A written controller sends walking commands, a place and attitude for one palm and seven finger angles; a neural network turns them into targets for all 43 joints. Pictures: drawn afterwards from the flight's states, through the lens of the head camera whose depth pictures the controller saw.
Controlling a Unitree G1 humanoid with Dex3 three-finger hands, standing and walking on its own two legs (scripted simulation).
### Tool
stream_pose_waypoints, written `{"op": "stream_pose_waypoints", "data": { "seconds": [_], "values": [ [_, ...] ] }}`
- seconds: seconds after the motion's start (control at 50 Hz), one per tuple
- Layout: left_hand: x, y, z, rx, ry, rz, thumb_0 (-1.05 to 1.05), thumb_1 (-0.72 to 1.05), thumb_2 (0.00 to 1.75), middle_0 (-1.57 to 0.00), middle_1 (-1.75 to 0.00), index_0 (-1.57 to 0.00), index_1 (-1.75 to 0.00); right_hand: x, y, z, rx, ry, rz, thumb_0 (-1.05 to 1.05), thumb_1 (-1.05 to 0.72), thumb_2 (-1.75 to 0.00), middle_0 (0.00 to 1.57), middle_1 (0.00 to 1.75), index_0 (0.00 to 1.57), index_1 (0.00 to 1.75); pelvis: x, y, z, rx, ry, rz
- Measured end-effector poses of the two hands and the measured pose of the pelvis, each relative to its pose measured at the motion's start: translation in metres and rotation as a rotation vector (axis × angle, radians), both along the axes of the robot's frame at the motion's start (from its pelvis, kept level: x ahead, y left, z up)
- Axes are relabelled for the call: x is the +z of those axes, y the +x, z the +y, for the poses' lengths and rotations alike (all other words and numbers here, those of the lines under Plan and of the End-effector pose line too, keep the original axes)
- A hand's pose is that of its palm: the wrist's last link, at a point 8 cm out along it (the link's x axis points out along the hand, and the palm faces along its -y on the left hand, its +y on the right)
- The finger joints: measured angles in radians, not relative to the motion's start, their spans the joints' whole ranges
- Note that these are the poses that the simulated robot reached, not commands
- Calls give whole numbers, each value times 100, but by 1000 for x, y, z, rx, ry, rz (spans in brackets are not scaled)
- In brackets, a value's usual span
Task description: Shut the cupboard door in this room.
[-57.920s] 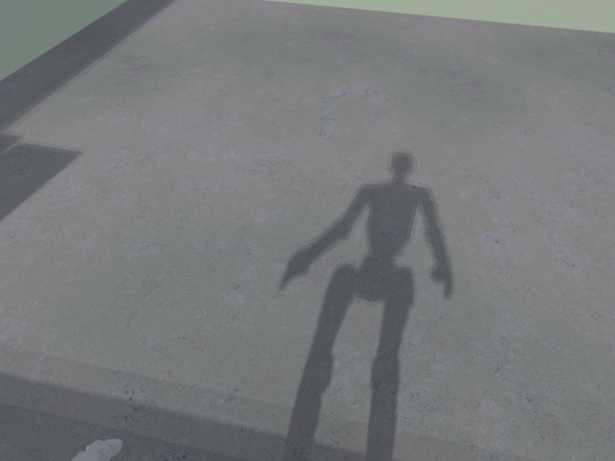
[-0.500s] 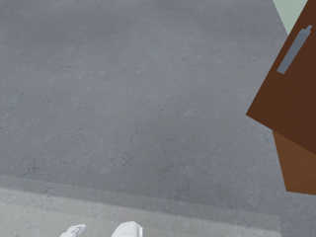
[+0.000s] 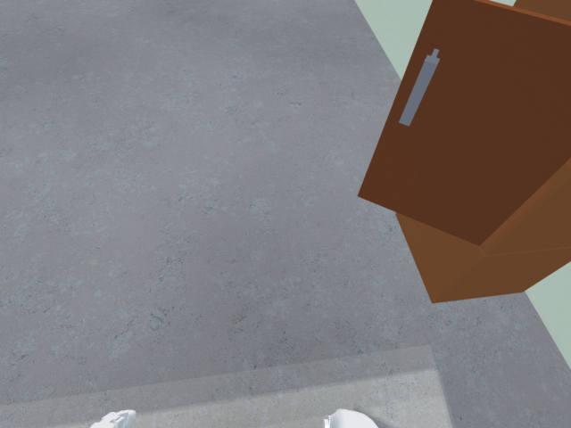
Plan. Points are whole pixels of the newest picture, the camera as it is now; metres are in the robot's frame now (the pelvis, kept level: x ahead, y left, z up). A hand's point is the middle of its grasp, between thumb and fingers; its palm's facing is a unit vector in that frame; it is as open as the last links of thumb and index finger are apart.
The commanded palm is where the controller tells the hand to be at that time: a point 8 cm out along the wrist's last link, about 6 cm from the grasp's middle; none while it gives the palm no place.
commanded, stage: turn to face it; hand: left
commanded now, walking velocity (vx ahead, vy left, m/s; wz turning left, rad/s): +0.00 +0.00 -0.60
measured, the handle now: (419, 87) +0.76 -0.23 +0.06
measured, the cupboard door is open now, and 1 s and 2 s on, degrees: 56 56 56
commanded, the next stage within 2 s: take the last steps up to it in 0.60 s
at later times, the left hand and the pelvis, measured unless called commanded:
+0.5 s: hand out of the picture +0.14 +0.13 -0.17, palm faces -0.22 -0.95 -0.21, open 7.3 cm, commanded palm none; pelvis +0.01 -0.03 +0.00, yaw -14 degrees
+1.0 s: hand (228, 390) +0.19 +0.10 -0.17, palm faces -0.39 -0.90 -0.21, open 7.3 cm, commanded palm none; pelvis +0.04 -0.05 -0.01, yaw -23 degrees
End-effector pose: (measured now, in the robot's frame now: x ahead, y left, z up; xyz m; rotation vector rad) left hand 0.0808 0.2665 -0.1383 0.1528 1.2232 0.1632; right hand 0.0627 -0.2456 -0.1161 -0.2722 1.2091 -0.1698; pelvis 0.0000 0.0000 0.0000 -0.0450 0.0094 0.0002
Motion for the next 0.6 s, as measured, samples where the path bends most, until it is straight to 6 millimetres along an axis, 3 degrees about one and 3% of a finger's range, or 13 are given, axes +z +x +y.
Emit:
{"op": "stream_pose_waypoints", "data": {
  "seconds": [0.1, 0.18, 0.24, 0.42, 0.6],
  "values": [
    [7, 37, -22, -107, 24, -29, 1, 91, 89, -20, -30, -20, -30, -15, -41, -18, -115, 30, 53, 0, -91, -90, 21, 30, 20, 30, -4, 1, -12, -71, 11, -2],
    [8, 67, -49, -195, 60, -90, 1, 91, 89, -20, -30, -20, -30, -38, -71, -41, -202, 59, 90, 0, -91, -90, 21, 30, 20, 30, -18, 3, -31, -119, 44, 0],
    [13, 73, -68, -230, 75, -109, 0, 91, 89, -20, -30, -20, -30, -46, -83, -56, -247, 57, 127, 0, -91, -90, 21, 30, 20, 30, -18, 1, -36, -144, 34, -4],
    [13, 62, -91, -270, 35, -42, 0, 91, 89, -20, -30, -21, -30, -25, -66, -62, -292, 55, 48, 0, -91, -90, 20, 29, 20, 30, -4, 6, -41, -210, 51, 2],
    [-19, 61, -68, -261, -18, 33, 0, 90, 89, -20, -30, -21, -30, -16, -42, -36, -303, 3, -20, 0, -91, -90, 20, 30, 20, 30, -14, 24, -19, -269, 24, 11]
  ]
}}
